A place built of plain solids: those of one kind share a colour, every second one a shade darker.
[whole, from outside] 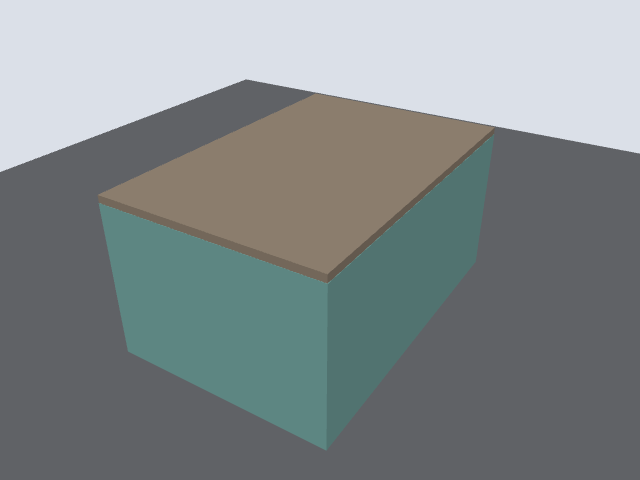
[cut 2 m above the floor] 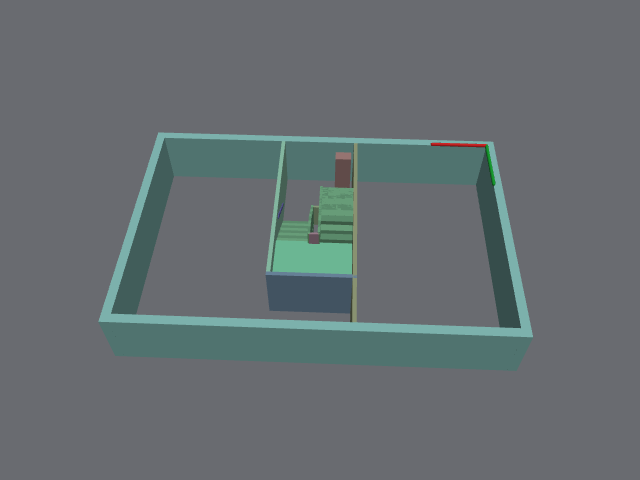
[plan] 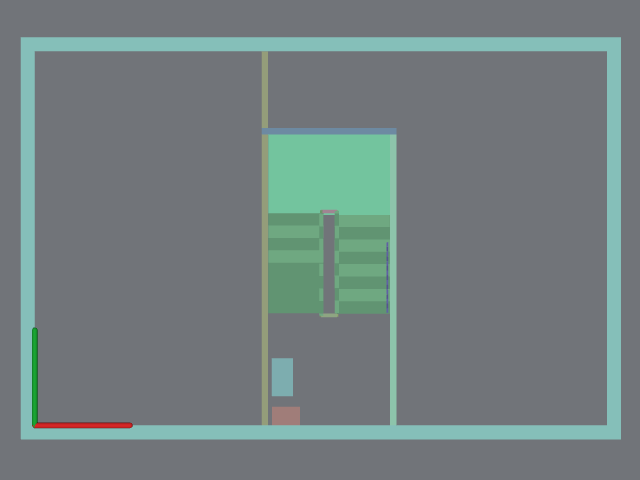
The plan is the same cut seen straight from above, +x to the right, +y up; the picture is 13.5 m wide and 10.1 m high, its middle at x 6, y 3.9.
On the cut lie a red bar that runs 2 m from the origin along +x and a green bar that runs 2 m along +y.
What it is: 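A small block of dwellings, 12.0 m wide and 7.9 m deep inside, its common dog-leg stair of 18 risers of 167 mm a storey on goings of 260 mm, 1.17 m wide flights and a well of 0.23 m; the dwelling on the first floor; a hall, a living room with a kitchen corner, a bedroom, the bathroom shut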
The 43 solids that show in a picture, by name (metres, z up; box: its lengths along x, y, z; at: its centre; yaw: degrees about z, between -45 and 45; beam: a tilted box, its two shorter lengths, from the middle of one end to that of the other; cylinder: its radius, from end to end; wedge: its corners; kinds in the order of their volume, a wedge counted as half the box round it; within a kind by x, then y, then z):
{
 "wall_1": {"box": [0.3, 8.47, 6.05], "at": [-0.15, 3.93, 2.98]},
 "wall_2": {"box": [12.64, 0.3, 6.05], "at": [6.02, -0.15, 2.98]},
 "wall_3": {"box": [12.64, 0.3, 6.05], "at": [6.02, 8.02, 2.98]},
 "wall_4": {"box": [0.3, 8.47, 6.05], "at": [12.19, 3.93, 2.98]},
 "roof_slab_1": {"box": [12.62, 8.45, 0.44], "at": [6.02, 3.93, 6.07]},
 "piece_1": {"box": [1.17, 0.28, 2.88], "at": [5.49, 2.5, 1.39]},
 "piece_2": {"box": [1.17, 0.55, 2.72], "at": [5.49, 2.63, 1.31]},
 "piece_3": {"box": [1.17, 0.81, 2.55], "at": [5.49, 2.76, 1.23]},
 "piece_4": {"box": [1.17, 1.07, 2.38], "at": [5.49, 2.89, 1.14]},
 "piece_5": {"box": [1.17, 1.33, 2.22], "at": [5.49, 3.02, 1.06]},
 "piece_6": {"box": [1.17, 1.59, 2.05], "at": [5.49, 3.15, 0.98]},
 "piece_7": {"box": [1.17, 1.85, 1.88], "at": [5.49, 3.28, 0.89]},
 "piece_8": {"box": [1.17, 2.11, 1.72], "at": [5.49, 3.41, 0.81]},
 "piece_9": {"box": [0.09, 0.26, 2.25], "at": [6.03, 2.49, 2.63]},
 "piece_10": {"box": [0.09, 0.26, 2.09], "at": [6.03, 2.75, 2.54]},
 "piece_11": {"box": [0.09, 0.26, 1.75], "at": [6.03, 3.27, 2.38]},
 "piece_12": {"box": [0.09, 0.26, 1.42], "at": [6.03, 3.79, 2.21]},
 "piece_13": {"box": [0.09, 0.26, 1.25], "at": [6.03, 4.06, 2.13]},
 "piece_14": {"box": [0.09, 0.26, 1.09], "at": [6.03, 4.32, 2.04]},
 "piece_15": {"box": [0.09, 0.26, 1.14], "at": [6.36, 2.5, 0.52]},
 "piece_16": {"box": [0.09, 0.26, 1.3], "at": [6.36, 2.76, 0.6]},
 "piece_17": {"box": [0.09, 0.26, 1.47], "at": [6.36, 3.02, 0.69]},
 "piece_18": {"box": [0.09, 0.26, 1.64], "at": [6.36, 3.28, 0.77]},
 "piece_19": {"box": [0.09, 0.26, 1.8], "at": [6.36, 3.54, 0.85]},
 "piece_20": {"box": [0.09, 0.26, 1.97], "at": [6.36, 3.8, 0.94]},
 "piece_21": {"box": [0.09, 0.26, 2.14], "at": [6.36, 4.07, 1.02]},
 "piece_22": {"box": [0.09, 0.26, 2.3], "at": [6.36, 4.33, 1.1]},
 "piece_23": {"box": [1.17, 2.11, 0.22], "at": [6.89, 3.4, 0.06]},
 "piece_24": {"box": [1.17, 1.85, 0.38], "at": [6.89, 3.53, 0.14]},
 "piece_25": {"box": [1.17, 1.59, 0.55], "at": [6.89, 3.66, 0.23]},
 "piece_26": {"box": [1.17, 1.33, 0.72], "at": [6.89, 3.79, 0.31]},
 "piece_27": {"box": [1.17, 1.07, 0.88], "at": [6.89, 3.92, 0.39]},
 "piece_28": {"box": [1.17, 0.81, 1.05], "at": [6.89, 4.05, 0.48]},
 "piece_29": {"box": [1.17, 0.55, 1.22], "at": [6.89, 4.18, 0.56]},
 "piece_30": {"box": [1.17, 0.28, 1.38], "at": [6.89, 4.31, 0.64]},
 "half_1": {"box": [2.56, 1.7, 1.55], "at": [6.19, 5.27, 0.73]},
 "core_wall_1": {"box": [0.14, 6.12, 5.89], "at": [7.54, 3.06, 2.9]},
 "core_wall_low_1": {"box": [0.14, 7.87, 2.89], "at": [4.84, 3.93, 1.4]},
 "core_wall_back_1": {"box": [2.84, 0.14, 5.89], "at": [6.19, 6.19, 2.9]},
 "hung_more_letter_boxes_1": {"box": [0.59, 0.39, 1.58], "at": [5.29, 0.2, 0.74]},
 "ground_whole_1": {"box": [0.33, 0.08, 1.0], "at": [6.19, 2.31, 0.45]},
 "whole_1": {"box": [0.33, 0.08, 0.95], "at": [6.19, 4.5, 1.98]},
 "laid_doormat_1": {"box": [0.45, 0.8, 0.05], "at": [5.21, 1.01, -0.02]}
}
